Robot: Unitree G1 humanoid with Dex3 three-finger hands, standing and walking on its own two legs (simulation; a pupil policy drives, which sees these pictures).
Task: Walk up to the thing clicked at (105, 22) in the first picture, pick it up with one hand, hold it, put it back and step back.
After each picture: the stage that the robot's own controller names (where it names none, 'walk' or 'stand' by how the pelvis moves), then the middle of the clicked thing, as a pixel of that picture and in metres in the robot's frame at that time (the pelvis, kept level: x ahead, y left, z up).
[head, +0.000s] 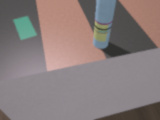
stand; (103, 21) +0.59 -0.07 +0.09
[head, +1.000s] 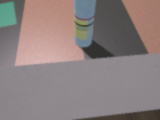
sink last; (84, 16) +0.53 +0.02 +0.13
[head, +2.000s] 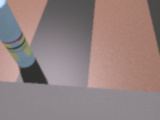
rise first; (12, 37) +0.44 +0.26 +0.12
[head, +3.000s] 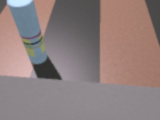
stand; (30, 33) +0.47 +0.19 +0.11
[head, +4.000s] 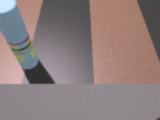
walk; (18, 39) +0.44 +0.22 +0.11
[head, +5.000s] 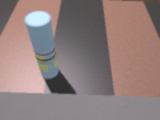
stand; (44, 49) +0.42 +0.15 +0.09
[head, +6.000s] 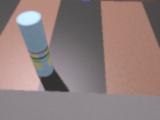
stand; (38, 48) +0.44 +0.18 +0.09
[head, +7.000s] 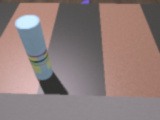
stand; (37, 51) +0.43 +0.18 +0.09
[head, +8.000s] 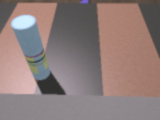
stand; (33, 51) +0.43 +0.19 +0.09
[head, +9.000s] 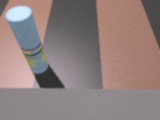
rise first; (30, 44) +0.44 +0.19 +0.09
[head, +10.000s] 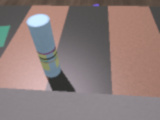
rise first; (46, 49) +0.44 +0.18 +0.09
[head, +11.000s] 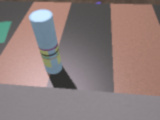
go down; (48, 45) +0.45 +0.16 +0.10
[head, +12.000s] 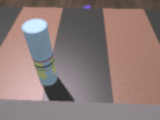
go down; (42, 56) +0.41 +0.16 +0.10
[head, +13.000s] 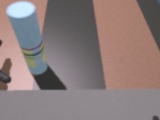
close in; (31, 43) +0.44 +0.16 +0.11
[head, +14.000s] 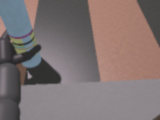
close; (21, 33) +0.46 +0.18 +0.14
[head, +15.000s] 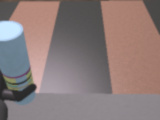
lift; (16, 69) +0.31 +0.19 +0.16
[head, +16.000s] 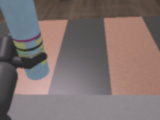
lift; (27, 37) +0.33 +0.16 +0.27
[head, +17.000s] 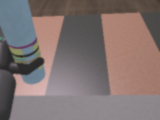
hold; (23, 42) +0.32 +0.17 +0.25
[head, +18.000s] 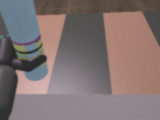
hold; (27, 39) +0.33 +0.16 +0.26
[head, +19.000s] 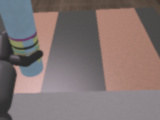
crouch; (23, 35) +0.36 +0.16 +0.25
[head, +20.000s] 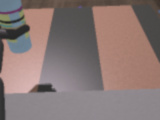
lower; (9, 11) +0.44 +0.20 +0.27
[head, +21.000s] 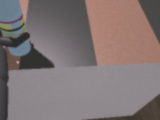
lower; (10, 18) +0.48 +0.18 +0.15
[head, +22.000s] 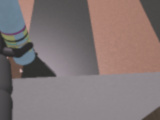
lower; (13, 29) +0.46 +0.19 +0.15
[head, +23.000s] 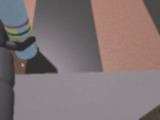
lower; (16, 22) +0.47 +0.18 +0.15
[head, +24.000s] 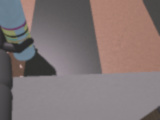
lower; (14, 24) +0.47 +0.19 +0.15
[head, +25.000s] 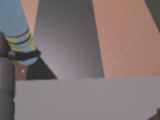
open; (17, 31) +0.45 +0.18 +0.14
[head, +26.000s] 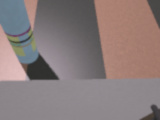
sink last; (17, 29) +0.44 +0.18 +0.14
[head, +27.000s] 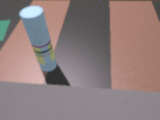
sink last; (41, 42) +0.46 +0.20 +0.11
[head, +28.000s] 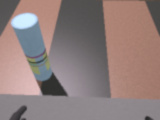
stand; (35, 51) +0.41 +0.18 +0.10
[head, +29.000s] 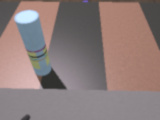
stand; (36, 47) +0.45 +0.19 +0.09
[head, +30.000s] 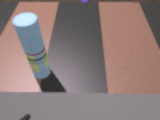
stand; (35, 49) +0.43 +0.19 +0.09
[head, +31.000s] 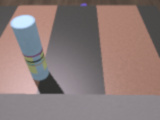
walk; (32, 51) +0.43 +0.19 +0.09
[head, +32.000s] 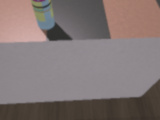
walk; out of the picture +0.59 +0.17 +0.12
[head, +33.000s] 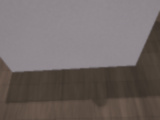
walk; out of the picture +0.96 +0.21 +0.11
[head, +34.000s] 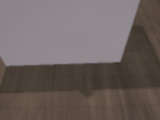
stand; out of the picture +1.13 +0.24 +0.10
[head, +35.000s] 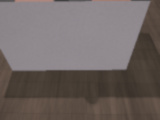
stand; out of the picture +1.11 +0.21 +0.09
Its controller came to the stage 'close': yes
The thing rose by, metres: 0.20
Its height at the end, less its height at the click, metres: +0.00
